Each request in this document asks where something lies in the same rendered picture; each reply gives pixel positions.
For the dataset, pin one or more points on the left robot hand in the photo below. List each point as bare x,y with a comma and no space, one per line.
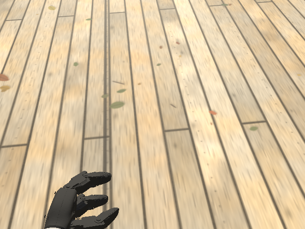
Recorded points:
66,205

